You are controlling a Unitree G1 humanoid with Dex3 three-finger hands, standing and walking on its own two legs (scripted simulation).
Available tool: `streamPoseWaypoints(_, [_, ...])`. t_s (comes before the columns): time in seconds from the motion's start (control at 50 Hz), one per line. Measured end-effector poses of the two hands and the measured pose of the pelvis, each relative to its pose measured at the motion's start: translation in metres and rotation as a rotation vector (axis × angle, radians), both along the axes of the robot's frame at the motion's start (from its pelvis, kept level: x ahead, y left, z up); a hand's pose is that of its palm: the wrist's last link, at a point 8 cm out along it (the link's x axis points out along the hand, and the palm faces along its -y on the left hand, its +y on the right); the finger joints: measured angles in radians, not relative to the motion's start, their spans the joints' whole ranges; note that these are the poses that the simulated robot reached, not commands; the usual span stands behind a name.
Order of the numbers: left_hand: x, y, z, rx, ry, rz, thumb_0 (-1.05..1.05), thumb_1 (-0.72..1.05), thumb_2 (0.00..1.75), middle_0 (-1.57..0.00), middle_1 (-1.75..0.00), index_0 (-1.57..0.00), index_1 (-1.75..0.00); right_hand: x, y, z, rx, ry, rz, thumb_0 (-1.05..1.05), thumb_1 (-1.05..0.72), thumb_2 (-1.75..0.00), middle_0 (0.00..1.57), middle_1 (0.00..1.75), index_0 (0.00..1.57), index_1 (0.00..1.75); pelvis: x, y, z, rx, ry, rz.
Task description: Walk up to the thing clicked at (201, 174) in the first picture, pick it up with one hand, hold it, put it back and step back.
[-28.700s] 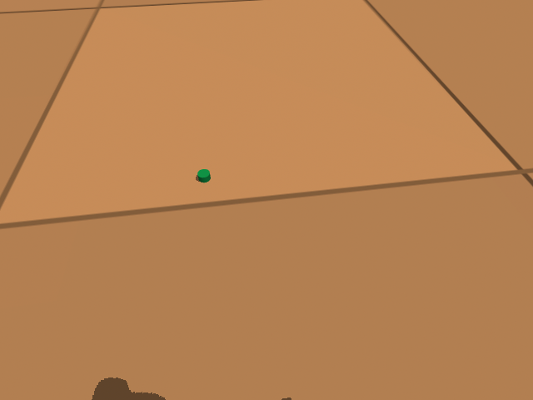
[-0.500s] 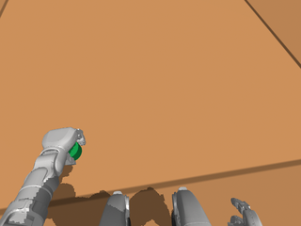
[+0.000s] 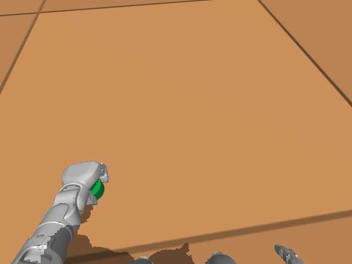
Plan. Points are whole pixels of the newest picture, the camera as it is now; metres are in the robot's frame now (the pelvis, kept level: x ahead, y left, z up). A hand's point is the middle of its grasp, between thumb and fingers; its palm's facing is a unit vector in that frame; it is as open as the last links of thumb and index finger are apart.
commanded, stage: hold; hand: left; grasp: from above
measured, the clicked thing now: (91, 188) +0.34 +0.24 -0.10
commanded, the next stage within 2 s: crouch in 1.90 s
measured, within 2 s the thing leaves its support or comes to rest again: neither
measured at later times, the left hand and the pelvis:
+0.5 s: hand (88, 178) +0.33 +0.22 -0.03, palm faces -0.44 -0.05 -0.89, open 7.8 cm; pelvis +0.02 +0.00 +0.02, yaw -1 degrees
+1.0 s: hand (89, 181) +0.31 +0.21 +0.00, palm faces -0.44 -0.05 -0.90, open 7.8 cm; pelvis +0.01 -0.01 +0.03, yaw -1 degrees
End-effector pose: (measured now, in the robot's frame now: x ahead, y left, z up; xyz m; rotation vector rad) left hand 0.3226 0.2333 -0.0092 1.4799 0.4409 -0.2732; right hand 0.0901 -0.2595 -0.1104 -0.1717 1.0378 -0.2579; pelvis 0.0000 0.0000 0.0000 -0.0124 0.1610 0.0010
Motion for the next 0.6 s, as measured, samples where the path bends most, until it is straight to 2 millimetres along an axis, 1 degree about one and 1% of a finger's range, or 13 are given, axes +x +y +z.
streamPoseWaypoints(0.32, [0.013,-0.006,0.03,0.005,0.007,-0.031,-0.02,0.28,0.27,-0.63,-0.67,-0.86,-0.58,0.03,0.0,0.02,0.014,-0.042,0.001,0.01,-0.91,-0.9,0.21,0.3,0.2,0.3,0.017,0.001,0.018,0.008,-0.044,-0.009])
streamPoseWaypoints(0.6, [0.013,-0.011,0.047,0.008,0.0,-0.042,-0.02,0.27,0.32,-0.62,-0.67,-0.84,-0.6,0.044,-0.002,0.028,0.028,-0.061,0.007,0.01,-0.91,-0.9,0.21,0.3,0.2,0.29,0.023,-0.002,0.025,0.014,-0.073,-0.013])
